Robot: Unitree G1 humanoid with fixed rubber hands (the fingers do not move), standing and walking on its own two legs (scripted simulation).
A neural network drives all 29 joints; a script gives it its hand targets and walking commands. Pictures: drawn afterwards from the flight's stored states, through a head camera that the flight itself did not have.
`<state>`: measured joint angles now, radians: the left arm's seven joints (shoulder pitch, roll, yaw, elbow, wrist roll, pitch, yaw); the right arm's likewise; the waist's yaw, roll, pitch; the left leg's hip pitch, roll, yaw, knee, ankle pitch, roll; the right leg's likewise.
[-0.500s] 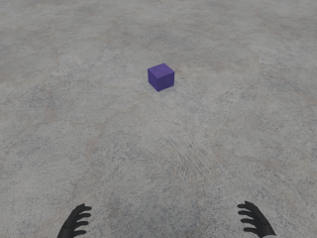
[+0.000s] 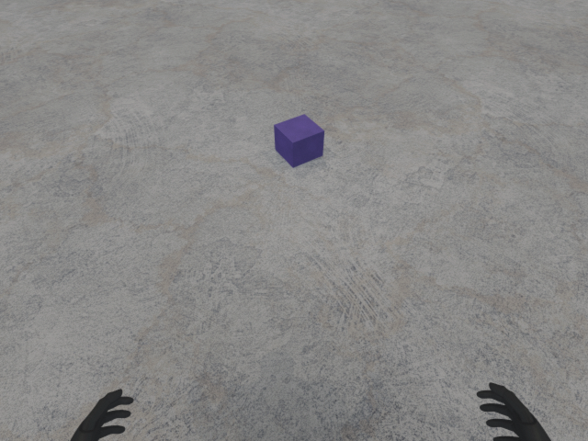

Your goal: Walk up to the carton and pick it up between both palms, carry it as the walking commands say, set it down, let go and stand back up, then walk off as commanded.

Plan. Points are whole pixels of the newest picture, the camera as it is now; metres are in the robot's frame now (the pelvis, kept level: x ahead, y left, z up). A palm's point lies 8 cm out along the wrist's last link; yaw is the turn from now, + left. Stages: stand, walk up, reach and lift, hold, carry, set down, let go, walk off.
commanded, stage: stand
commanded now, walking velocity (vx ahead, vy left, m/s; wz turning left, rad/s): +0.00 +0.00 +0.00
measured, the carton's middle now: (298, 140) +1.65 -0.03 -0.67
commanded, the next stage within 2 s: none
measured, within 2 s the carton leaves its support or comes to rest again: neither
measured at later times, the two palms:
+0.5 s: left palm out of the picture +0.12 +0.30 -0.07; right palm out of the picture +0.12 -0.30 -0.07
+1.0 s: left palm out of the picture +0.10 +0.31 -0.07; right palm out of the picture +0.10 -0.31 -0.08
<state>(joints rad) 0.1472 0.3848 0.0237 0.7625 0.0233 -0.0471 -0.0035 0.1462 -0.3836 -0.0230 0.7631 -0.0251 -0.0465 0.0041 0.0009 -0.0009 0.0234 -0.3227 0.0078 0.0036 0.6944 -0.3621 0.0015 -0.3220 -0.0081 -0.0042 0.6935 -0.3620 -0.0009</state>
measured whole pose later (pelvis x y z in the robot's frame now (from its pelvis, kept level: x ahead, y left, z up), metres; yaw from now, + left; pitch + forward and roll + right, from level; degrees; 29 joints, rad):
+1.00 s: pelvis +0.00 +0.00 +0.03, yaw +0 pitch -2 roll +0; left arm 0.08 0.40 0.00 1.05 0.01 -0.03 0.00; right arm 0.09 -0.39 0.00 1.05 -0.01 -0.03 0.00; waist 0.00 0.00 0.04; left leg -0.14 0.01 0.01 0.37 -0.19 0.00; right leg -0.14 -0.01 0.00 0.37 -0.19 0.01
